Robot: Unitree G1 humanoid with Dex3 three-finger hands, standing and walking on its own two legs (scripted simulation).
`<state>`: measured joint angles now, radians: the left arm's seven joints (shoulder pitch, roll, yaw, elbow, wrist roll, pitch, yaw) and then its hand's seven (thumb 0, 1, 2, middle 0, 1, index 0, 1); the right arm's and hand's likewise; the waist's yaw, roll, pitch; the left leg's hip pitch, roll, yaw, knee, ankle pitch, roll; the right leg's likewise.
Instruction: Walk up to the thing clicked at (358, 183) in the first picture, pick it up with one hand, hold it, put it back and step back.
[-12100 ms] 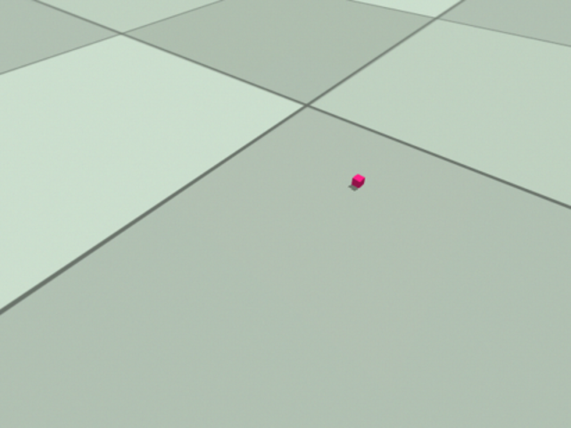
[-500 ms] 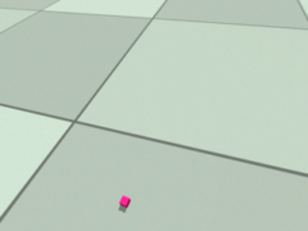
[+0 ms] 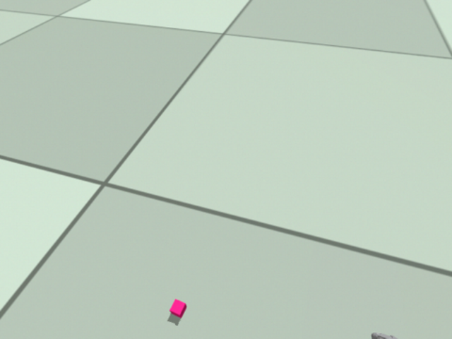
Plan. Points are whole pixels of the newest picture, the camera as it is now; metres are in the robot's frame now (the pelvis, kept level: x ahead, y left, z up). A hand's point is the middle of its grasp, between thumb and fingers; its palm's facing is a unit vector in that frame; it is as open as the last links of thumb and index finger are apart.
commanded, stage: walk up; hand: left
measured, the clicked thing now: (178, 308) +0.40 +0.25 -0.75
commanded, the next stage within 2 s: none
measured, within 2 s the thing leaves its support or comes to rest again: neither
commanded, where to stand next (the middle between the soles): +0.01 +0.02 m, yaw +1 degrees
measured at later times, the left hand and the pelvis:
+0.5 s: hand out of the picture +0.05 +0.26 -0.16, palm faces -0.02 -0.94 -0.33, open 7.4 cm; pelvis -0.01 +0.01 +0.00, yaw +0 degrees
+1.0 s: hand out of the picture +0.05 +0.27 -0.16, palm faces +0.01 -0.92 -0.40, open 7.4 cm; pelvis -0.05 +0.00 -0.01, yaw +1 degrees
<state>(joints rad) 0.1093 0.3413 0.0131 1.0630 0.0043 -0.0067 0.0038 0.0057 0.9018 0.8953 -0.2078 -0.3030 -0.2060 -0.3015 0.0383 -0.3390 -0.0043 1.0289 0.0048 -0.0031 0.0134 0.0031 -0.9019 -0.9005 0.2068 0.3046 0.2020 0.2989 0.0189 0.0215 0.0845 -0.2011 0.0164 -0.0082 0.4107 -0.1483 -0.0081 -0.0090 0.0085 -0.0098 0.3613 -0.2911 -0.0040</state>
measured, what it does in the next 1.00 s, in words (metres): stands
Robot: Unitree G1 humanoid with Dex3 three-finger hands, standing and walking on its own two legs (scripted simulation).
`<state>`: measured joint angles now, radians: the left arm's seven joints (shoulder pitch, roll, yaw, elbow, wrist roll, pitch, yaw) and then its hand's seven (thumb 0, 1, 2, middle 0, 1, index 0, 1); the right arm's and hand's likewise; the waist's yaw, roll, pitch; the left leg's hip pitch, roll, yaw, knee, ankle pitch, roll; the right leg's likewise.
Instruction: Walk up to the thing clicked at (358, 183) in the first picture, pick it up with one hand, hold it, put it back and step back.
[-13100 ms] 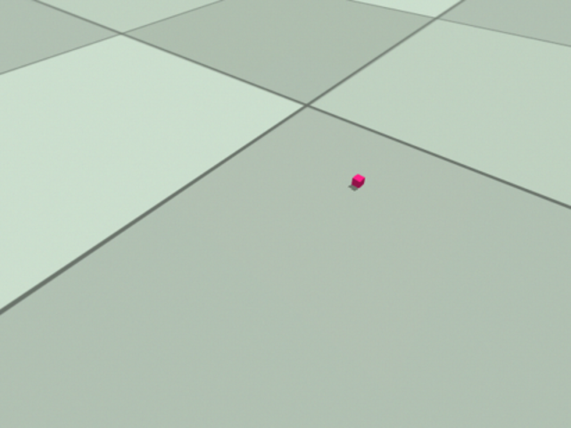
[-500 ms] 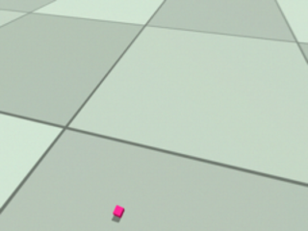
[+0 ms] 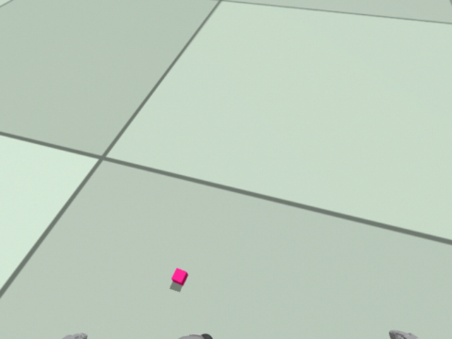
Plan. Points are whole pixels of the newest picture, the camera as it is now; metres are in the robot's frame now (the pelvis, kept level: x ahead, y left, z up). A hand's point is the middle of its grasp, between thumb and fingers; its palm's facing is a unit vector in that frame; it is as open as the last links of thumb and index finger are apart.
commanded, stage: walk up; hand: left
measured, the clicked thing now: (179, 276) +0.45 +0.25 -0.74
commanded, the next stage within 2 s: stand in 1.40 s
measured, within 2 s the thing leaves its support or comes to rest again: neither
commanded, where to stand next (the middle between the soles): +0.06 +0.02 m, yaw +0 degrees
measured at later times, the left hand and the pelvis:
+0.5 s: hand out of the picture +0.01 +0.27 -0.14, palm faces +0.05 -0.93 -0.37, open 7.4 cm; pelvis -0.03 +0.00 +0.00, yaw +4 degrees
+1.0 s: hand out of the picture +0.08 +0.27 -0.14, palm faces +0.03 -0.94 -0.35, open 7.4 cm; pelvis -0.01 +0.01 +0.01, yaw +2 degrees
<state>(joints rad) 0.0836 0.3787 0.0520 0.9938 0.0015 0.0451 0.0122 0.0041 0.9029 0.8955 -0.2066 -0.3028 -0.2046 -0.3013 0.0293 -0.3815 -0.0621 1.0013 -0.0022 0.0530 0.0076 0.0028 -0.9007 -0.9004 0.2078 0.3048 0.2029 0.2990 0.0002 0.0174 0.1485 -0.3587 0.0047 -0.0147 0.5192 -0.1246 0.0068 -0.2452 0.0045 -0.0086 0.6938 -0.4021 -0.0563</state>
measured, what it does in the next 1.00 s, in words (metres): steps on the spot: left foot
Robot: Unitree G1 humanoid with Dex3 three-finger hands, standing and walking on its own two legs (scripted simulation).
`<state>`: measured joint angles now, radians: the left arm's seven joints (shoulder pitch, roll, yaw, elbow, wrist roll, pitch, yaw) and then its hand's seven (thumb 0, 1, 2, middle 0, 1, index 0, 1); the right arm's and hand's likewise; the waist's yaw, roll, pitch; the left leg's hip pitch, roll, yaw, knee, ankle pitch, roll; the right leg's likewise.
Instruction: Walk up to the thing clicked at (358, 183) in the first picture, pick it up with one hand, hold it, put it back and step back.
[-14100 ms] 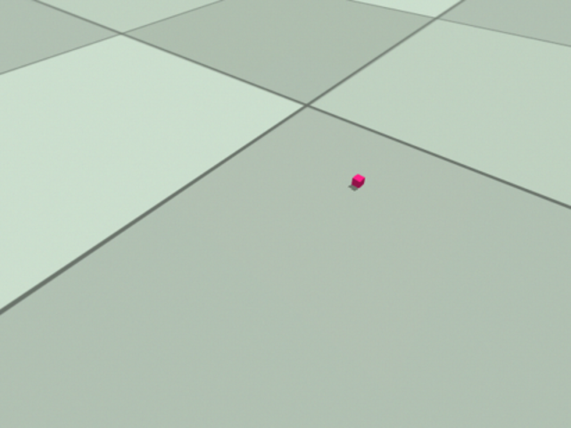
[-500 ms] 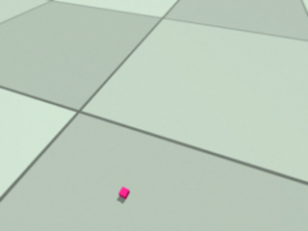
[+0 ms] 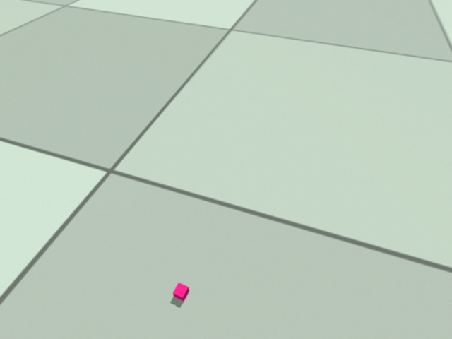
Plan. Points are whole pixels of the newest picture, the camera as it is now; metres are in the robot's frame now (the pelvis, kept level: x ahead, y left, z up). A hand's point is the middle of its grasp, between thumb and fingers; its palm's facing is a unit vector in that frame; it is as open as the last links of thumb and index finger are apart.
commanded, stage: walk up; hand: left
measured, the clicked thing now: (181, 291) +0.46 +0.22 -0.75
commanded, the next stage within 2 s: stand in 0.40 s
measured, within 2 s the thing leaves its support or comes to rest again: neither
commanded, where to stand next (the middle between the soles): +0.07 +0.00 m, yaw -2 degrees
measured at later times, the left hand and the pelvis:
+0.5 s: hand out of the picture +0.08 +0.26 -0.15, palm faces -0.04 -0.93 -0.36, open 7.4 cm; pelvis +0.00 +0.00 +0.01, yaw -1 degrees
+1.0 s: hand out of the picture +0.08 +0.24 -0.14, palm faces -0.04 -0.94 -0.35, open 7.4 cm; pelvis +0.00 -0.01 +0.01, yaw +0 degrees
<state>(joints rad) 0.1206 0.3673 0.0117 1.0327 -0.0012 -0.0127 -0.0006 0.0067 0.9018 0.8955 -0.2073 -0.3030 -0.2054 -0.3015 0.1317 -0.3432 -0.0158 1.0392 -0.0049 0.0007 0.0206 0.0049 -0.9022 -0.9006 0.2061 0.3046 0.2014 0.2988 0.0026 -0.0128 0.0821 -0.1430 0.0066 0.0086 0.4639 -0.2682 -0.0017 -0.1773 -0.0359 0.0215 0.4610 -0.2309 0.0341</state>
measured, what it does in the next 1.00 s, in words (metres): stands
